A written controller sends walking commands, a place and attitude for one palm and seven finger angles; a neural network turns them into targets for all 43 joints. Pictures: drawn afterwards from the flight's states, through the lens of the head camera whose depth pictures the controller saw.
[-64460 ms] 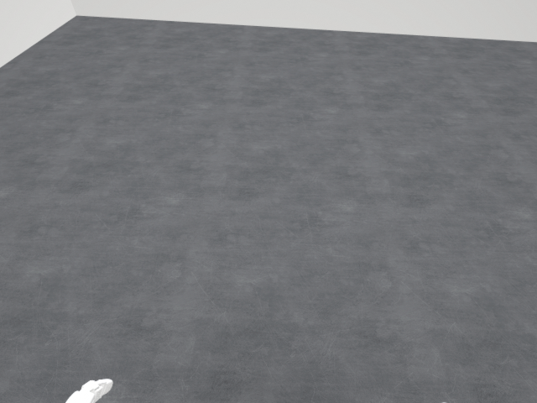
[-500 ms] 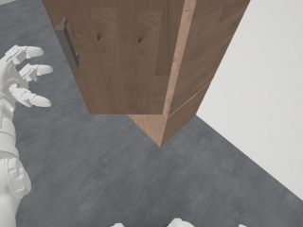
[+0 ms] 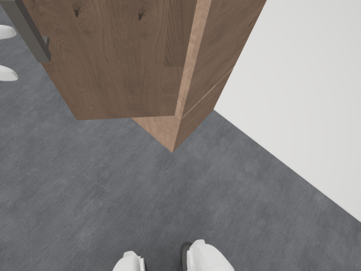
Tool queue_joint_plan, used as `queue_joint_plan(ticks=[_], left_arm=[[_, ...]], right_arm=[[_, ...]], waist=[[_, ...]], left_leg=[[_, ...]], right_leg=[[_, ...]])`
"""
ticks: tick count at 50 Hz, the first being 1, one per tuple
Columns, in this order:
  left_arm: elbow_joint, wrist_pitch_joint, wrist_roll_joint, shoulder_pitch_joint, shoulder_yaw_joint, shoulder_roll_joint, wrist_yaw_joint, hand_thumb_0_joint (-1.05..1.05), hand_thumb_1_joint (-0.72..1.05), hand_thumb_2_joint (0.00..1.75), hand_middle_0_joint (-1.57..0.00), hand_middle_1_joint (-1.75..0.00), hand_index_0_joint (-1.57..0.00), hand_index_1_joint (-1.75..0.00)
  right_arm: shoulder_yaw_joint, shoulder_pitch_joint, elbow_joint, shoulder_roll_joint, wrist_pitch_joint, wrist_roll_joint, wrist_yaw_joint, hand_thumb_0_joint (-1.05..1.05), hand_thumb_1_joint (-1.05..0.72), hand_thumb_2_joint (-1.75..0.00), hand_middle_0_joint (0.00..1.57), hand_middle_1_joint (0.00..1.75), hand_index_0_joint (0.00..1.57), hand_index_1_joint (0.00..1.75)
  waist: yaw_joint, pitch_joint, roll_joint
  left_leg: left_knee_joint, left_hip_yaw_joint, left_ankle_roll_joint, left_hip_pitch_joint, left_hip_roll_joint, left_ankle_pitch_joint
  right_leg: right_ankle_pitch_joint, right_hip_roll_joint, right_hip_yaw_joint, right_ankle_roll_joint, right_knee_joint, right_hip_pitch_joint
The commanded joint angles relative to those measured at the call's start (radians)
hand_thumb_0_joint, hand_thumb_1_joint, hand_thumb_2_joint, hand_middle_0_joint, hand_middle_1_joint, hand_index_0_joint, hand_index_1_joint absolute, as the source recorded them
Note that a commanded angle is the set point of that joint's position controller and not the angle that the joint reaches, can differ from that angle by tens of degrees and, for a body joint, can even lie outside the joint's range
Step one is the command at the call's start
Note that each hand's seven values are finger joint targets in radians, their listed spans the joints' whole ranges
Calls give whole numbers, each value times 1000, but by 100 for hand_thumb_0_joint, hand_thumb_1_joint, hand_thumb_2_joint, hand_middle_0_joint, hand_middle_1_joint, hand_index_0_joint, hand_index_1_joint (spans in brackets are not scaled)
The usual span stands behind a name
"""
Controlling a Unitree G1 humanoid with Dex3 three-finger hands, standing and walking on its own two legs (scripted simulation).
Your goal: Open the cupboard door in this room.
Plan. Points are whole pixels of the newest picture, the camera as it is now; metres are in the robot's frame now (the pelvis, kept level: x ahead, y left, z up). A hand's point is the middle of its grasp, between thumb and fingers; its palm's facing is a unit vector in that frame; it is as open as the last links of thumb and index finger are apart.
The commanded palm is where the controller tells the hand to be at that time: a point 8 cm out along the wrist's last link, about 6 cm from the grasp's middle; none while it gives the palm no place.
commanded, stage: move the hooked fingers beside the handle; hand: left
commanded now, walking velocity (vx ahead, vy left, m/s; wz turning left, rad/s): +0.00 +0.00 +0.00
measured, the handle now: (30, 24) +0.59 +0.23 +0.12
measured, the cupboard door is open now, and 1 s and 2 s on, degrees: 48 46 46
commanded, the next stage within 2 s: slide the fingers in behind the handle in 0.98 s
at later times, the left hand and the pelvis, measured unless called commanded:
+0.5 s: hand out of the picture +0.55 +0.29 +0.13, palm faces -0.02 -1.00 +0.01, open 13.9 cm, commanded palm +0.54 +0.32 +0.12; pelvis +0.02 +0.00 +0.00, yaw -1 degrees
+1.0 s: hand out of the picture +0.54 +0.29 +0.13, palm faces +0.01 -1.00 +0.00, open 14.0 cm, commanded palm +0.53 +0.33 +0.12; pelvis +0.01 +0.00 -0.01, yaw -1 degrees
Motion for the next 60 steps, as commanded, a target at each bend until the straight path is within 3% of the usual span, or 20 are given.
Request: queue_joint_plan(ticks=[1,5,8,11,12,13,15,17,20,24,30,32,35,37,40,45,46,49,54,60], left_arm=[[-170,-39,9,-445,20,338,18,0,-50,30,-30,-120,-30,-120],[-233,-64,5,-492,67,390,19,0,-50,30,-30,-120,-30,-120],[-224,-64,9,-521,78,415,15,0,-50,30,-30,-120,-30,-120],[-191,-44,18,-499,76,425,11,0,-50,30,-30,-120,-30,-120],[-204,-48,19,-476,102,453,10,0,-50,30,-30,-120,-30,-120],[-224,-47,24,-468,88,440,7,0,-50,30,-30,-120,-30,-120],[-251,-44,22,-422,77,403,5,0,-50,30,-30,-120,-30,-120],[-225,-33,6,-380,57,354,-2,0,-50,30,-30,-120,-30,-120],[-249,-20,-12,-357,71,349,-12,0,-50,30,-30,-120,-30,-120],[-275,-27,-17,-345,75,343,-7,0,-50,30,-30,-120,-30,-120],[-272,-47,-13,-387,88,357,29,0,-50,30,-30,-120,-30,-120],[-290,-55,-11,-414,59,323,31,0,-50,30,-30,-120,-30,-120],[-278,-58,1,-431,36,311,37,0,-50,30,-30,-120,-30,-120],[-309,-68,-8,-432,38,302,32,0,-50,30,-30,-120,-30,-120],[-245,-51,-20,-401,68,338,21,0,-50,30,-30,-120,-30,-120],[-192,-29,5,-402,37,350,18,0,-50,30,-30,-120,-30,-120],[-190,-31,9,-403,50,373,22,0,-50,30,-30,-120,-30,-120],[-228,-55,4,-422,62,388,20,0,-50,30,-30,-120,-30,-120],[-205,-65,-11,-435,76,398,-7,0,-50,30,-30,-120,-30,-120],[-229,-41,-7,-466,-8,293,0,0,-50,30,-30,-120,-30,-120]], right_arm=[[-69,208,-39,-190,8,-10,-13,0,-90,-90,20,30,20,30],[-75,245,-37,-197,22,-21,-9,0,-90,-90,20,30,20,30],[-73,263,-30,-198,38,-23,-3,0,-90,-90,20,30,20,30],[-70,264,-36,-198,46,-22,2,0,-90,-90,20,30,20,30],[-69,268,-42,-197,49,-23,1,0,-90,-90,20,30,20,30],[-70,272,-42,-194,55,-23,6,0,-90,-90,20,30,20,30],[-77,276,-44,-188,60,-26,15,0,-90,-90,20,30,20,30],[-78,278,-45,-187,64,-25,21,0,-90,-90,20,30,20,30],[-86,281,-54,-191,72,-24,27,0,-90,-90,20,30,20,30],[-85,268,-62,-187,75,-23,33,0,-90,-90,20,30,20,30],[-86,249,-64,-185,74,-21,34,0,-90,-90,20,30,20,30],[-82,242,-67,-182,71,-20,33,0,-90,-90,20,30,20,30],[-83,243,-53,-179,70,-20,29,0,-90,-90,20,30,20,30],[-85,244,-55,-182,66,-22,29,0,-90,-90,20,30,20,30],[-80,232,-55,-185,65,-16,25,0,-90,-90,20,30,20,30],[-66,215,-67,-183,62,-10,17,0,-90,-90,20,30,20,30],[-65,219,-69,-184,61,-10,16,0,-90,-90,20,30,20,30],[-67,221,-70,-185,58,-11,14,0,-90,-90,20,30,20,30],[-68,229,-59,-191,57,-11,13,0,-90,-90,20,30,20,30],[-69,241,-43,-187,48,-16,14,0,-90,-90,20,30,20,30]], waist=[[-12,-450,199],[-12,-580,262],[-24,-582,262],[-30,-533,238],[-10,-556,260],[-6,-583,310],[4,-590,334],[-4,-546,294],[-1,-555,244],[11,-529,270],[-6,-498,221],[-9,-514,279],[-18,-516,276],[-15,-571,295],[-14,-532,213],[-19,-456,208],[-16,-459,192],[-13,-507,250],[-21,-520,229],[-37,-486,283]], left_leg=[[-57,-83,-4,304,-8,481],[-35,-94,-17,393,2,611],[-19,-100,-18,398,8,661],[-21,-87,-4,333,1,592],[-19,-93,-8,354,0,640],[-17,-94,-16,394,3,692],[-8,-99,-26,445,12,772],[-9,-101,-23,443,15,785],[-15,-99,-16,431,15,778],[-16,-95,-17,428,12,774],[-15,-87,-6,371,5,672],[-12,-86,-10,396,2,689],[-7,-98,-17,419,8,687],[-3,-102,-22,461,10,735],[-7,-90,-7,376,4,648],[-19,-74,3,276,-9,523],[-19,-71,7,256,-10,497],[-15,-74,0,300,-8,525],[-8,-82,0,303,-4,515],[-20,-104,-12,367,8,518]], right_leg=[[293,38,41,-15,-28,162],[361,45,38,-20,-11,172],[386,52,34,-19,-8,160],[384,54,36,-16,-15,176],[398,55,32,-21,-7,184],[408,54,31,-21,-6,168],[418,58,24,-21,-8,143],[413,64,16,-21,-14,123],[434,65,13,-17,-13,151],[433,65,16,-20,-12,148],[418,63,24,-16,-9,167],[418,61,26,-22,-6,156],[382,61,22,-17,-9,125],[400,63,21,-21,-3,133],[411,61,26,-15,-7,175],[374,55,32,-15,-10,179],[366,54,35,-13,-11,193],[369,55,36,-18,-3,185],[349,61,33,-18,-2,171],[258,63,14,-19,-16,63]])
